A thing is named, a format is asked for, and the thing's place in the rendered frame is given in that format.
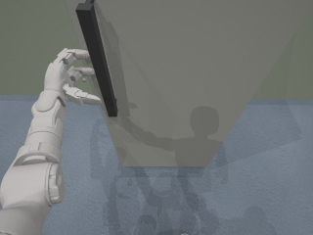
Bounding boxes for robot left forearm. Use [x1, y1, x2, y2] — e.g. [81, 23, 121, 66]
[0, 90, 67, 208]

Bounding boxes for handle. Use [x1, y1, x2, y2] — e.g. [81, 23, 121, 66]
[75, 0, 118, 118]

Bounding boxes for left robot hand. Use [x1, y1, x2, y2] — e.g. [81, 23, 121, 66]
[44, 48, 102, 106]

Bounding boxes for fridge door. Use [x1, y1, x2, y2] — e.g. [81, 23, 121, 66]
[65, 0, 313, 167]

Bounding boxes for robot left upper arm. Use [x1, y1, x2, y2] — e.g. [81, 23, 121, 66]
[0, 162, 66, 235]

